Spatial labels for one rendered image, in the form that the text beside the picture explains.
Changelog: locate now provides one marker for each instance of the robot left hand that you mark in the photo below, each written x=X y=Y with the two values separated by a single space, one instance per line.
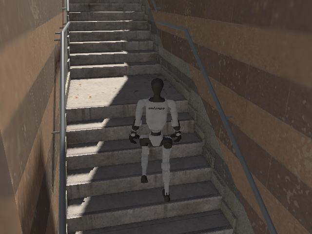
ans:
x=131 y=138

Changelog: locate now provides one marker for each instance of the robot right forearm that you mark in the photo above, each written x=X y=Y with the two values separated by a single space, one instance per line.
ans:
x=177 y=129

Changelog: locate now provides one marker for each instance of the robot left upper arm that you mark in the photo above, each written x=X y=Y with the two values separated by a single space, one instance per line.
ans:
x=140 y=104

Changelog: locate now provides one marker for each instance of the robot left forearm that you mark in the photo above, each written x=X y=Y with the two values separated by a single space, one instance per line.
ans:
x=134 y=129

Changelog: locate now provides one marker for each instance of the robot right upper arm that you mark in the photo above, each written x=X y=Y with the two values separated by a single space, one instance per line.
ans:
x=174 y=114

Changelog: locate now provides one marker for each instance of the left robot shin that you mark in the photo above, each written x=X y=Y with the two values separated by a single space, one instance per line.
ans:
x=144 y=162

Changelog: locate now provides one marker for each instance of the right robot thigh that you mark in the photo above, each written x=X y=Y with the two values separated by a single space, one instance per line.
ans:
x=166 y=151

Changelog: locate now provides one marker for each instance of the robot right hand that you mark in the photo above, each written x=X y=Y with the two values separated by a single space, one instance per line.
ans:
x=178 y=137

